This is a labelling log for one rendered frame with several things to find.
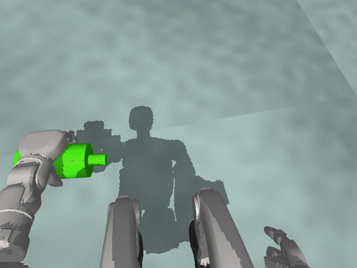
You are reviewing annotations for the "right robot hand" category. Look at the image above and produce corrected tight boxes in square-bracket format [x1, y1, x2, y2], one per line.
[264, 226, 308, 268]

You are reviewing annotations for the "left robot arm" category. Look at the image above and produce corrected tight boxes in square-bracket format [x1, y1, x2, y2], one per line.
[0, 155, 52, 268]

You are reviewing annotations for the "left robot hand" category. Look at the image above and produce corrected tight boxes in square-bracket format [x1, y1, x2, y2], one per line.
[18, 130, 78, 187]

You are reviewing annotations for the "right robot foot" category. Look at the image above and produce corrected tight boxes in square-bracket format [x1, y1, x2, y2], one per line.
[189, 220, 210, 268]

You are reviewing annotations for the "bottle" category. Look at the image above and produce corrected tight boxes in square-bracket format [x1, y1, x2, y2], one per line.
[13, 143, 107, 179]

